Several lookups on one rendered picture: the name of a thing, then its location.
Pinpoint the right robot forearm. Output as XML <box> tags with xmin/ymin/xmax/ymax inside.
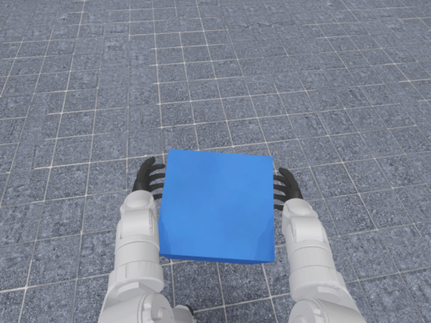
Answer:
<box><xmin>281</xmin><ymin>199</ymin><xmax>362</xmax><ymax>315</ymax></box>

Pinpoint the left robot forearm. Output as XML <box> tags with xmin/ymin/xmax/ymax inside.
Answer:
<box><xmin>99</xmin><ymin>190</ymin><xmax>164</xmax><ymax>318</ymax></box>

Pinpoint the robot left hand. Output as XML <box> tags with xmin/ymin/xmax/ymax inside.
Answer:
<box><xmin>132</xmin><ymin>157</ymin><xmax>166</xmax><ymax>200</ymax></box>

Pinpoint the robot left upper arm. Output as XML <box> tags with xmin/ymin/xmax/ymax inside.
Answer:
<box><xmin>98</xmin><ymin>291</ymin><xmax>175</xmax><ymax>323</ymax></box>

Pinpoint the left robot shin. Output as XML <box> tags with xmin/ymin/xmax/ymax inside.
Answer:
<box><xmin>175</xmin><ymin>305</ymin><xmax>190</xmax><ymax>311</ymax></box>

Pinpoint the robot left foot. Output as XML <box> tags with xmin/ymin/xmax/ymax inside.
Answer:
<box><xmin>184</xmin><ymin>305</ymin><xmax>194</xmax><ymax>316</ymax></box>

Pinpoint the robot right upper arm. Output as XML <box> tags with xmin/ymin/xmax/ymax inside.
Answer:
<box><xmin>288</xmin><ymin>297</ymin><xmax>366</xmax><ymax>323</ymax></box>

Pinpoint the carton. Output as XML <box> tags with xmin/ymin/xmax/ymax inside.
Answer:
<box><xmin>158</xmin><ymin>149</ymin><xmax>275</xmax><ymax>264</ymax></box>

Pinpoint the robot right hand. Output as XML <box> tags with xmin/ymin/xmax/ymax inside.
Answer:
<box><xmin>273</xmin><ymin>168</ymin><xmax>303</xmax><ymax>211</ymax></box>

